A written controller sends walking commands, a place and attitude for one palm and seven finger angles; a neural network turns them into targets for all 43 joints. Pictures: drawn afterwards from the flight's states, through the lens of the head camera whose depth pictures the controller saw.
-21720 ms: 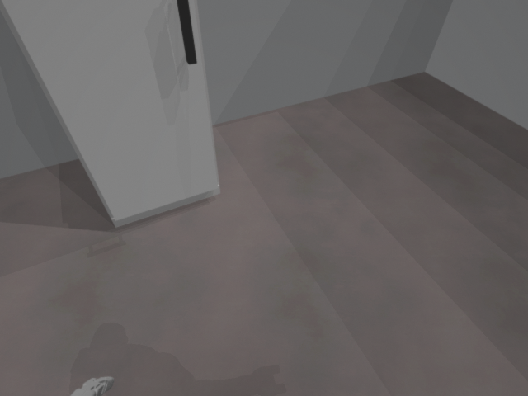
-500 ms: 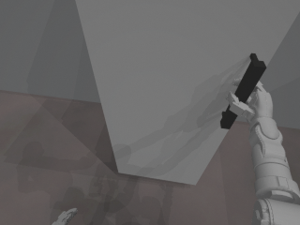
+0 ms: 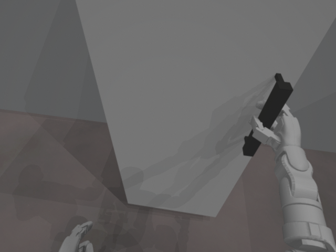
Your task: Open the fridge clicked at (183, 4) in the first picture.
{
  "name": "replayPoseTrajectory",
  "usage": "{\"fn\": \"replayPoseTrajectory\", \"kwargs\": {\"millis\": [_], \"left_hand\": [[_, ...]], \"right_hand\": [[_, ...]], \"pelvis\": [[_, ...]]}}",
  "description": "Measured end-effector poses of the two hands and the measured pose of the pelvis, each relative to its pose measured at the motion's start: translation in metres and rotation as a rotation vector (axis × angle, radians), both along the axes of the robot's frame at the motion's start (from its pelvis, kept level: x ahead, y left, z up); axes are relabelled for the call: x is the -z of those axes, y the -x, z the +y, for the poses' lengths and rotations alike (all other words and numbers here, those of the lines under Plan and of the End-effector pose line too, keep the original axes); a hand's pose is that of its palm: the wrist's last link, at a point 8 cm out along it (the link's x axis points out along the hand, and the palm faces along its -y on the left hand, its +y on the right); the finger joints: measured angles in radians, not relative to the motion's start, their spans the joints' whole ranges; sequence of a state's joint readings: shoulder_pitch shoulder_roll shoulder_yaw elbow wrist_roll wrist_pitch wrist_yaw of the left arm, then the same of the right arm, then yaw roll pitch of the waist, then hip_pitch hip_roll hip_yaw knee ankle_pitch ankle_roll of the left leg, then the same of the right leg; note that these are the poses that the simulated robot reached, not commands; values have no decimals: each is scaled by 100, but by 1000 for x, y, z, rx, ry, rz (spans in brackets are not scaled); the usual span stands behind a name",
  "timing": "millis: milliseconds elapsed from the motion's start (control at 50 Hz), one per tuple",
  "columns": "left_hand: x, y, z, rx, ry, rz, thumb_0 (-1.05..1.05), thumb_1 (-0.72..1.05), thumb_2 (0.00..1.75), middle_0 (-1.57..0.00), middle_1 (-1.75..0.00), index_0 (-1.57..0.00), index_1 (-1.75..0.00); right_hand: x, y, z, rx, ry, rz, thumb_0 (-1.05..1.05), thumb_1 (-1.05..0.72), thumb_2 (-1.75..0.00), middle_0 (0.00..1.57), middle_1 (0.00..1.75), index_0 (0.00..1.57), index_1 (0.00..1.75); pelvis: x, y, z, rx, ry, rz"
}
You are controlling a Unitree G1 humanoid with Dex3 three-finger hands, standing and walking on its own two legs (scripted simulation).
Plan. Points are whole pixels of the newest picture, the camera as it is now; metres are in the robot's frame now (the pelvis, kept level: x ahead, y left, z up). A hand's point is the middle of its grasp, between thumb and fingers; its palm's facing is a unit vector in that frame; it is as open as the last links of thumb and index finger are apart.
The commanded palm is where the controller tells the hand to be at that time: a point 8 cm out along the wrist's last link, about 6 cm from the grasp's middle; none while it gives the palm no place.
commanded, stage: pull the door a little, standing still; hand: right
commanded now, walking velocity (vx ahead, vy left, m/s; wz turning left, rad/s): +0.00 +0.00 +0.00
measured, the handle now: (261, 118) +0.44 -0.19 +0.12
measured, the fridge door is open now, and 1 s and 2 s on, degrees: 0 30 68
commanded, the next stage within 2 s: walk backward, drawing the door open in 0.22 s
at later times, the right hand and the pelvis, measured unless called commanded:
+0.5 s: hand (257, 165) +0.29 -0.15 +0.13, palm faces +0.05 +0.98 -0.19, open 7.0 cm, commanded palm +0.25 -0.20 +0.13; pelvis +0.05 -0.01 +0.00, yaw +4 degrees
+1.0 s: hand (227, 215) +0.18 -0.07 +0.12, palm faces +0.29 +0.93 -0.21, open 7.2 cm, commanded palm +0.14 -0.12 +0.13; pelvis -0.03 +0.10 -0.01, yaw -14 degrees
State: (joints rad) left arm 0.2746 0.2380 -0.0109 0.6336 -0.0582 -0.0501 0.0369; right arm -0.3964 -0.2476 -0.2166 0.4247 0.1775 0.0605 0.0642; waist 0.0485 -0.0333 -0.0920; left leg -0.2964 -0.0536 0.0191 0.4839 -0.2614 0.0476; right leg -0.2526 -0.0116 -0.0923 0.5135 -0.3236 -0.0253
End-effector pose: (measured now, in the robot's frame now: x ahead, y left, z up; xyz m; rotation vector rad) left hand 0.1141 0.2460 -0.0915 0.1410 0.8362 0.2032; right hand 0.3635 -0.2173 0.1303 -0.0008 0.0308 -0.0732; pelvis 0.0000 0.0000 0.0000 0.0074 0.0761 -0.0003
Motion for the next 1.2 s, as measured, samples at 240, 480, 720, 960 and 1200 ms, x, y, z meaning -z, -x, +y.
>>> {"fn": "replayPoseTrajectory", "kwargs": {"millis": [240, 480, 720, 960, 1200], "left_hand": [[-13, -26, 5, -59, 14, -78, 1, 90, 90, -20, -30, -20, -30], [-24, -94, 0, 42, -56, -152, 1, 90, 90, -20, -30, -20, -30], [-6, -85, -12, 148, 44, -156, 1, 90, 90, -20, -30, -20, -30], [16, -49, 38, 253, 7, -54, 1, 90, 90, -20, -30, -20, -30], [9, -32, 71, 449, -19, -71, 1, 90, 90, -20, -30, -20, -30]], "right_hand": [[1, 30, 4, -23, 5, -26, 1, -71, -74, 20, 135, 20, 136], [-4, 96, 18, -38, 193, -82, -3, -54, -72, 34, 136, 31, 137], [-5, 137, 42, 95, 250, -68, -6, -53, -73, 40, 136, 26, 139], [-2, 204, 88, 208, 239, -92, -5, -55, -70, 39, 137, 24, 140], [3, 272, 147, 249, 242, -144, -7, -59, -67, 33, 134, 18, 126]], "pelvis": [[-3, -31, -2, -76, 6, -12], [0, -48, -6, -67, 13, -17], [6, -28, 25, 31, 31, -60], [8, 24, 87, 211, 71, -90], [17, 64, 158, 402, 4, -131]]}}
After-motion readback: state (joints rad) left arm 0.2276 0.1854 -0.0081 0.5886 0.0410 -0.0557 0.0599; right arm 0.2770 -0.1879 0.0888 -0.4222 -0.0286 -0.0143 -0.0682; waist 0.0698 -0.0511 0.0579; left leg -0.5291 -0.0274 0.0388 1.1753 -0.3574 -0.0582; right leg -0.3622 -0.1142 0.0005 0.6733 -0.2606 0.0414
